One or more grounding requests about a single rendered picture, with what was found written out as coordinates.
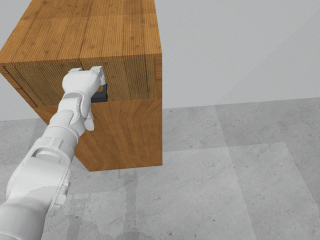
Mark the robot left forearm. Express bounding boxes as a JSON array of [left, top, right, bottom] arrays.
[[6, 90, 91, 201]]

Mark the drawer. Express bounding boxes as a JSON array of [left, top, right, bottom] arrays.
[[5, 57, 156, 107]]

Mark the handle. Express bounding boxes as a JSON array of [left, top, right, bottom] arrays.
[[91, 83, 108, 103]]

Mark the cabinet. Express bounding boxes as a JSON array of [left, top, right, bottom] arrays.
[[0, 0, 163, 172]]

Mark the left robot upper arm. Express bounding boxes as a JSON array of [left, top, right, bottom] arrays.
[[0, 156, 73, 240]]

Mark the left robot hand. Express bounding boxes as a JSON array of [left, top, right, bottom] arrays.
[[62, 66, 106, 131]]

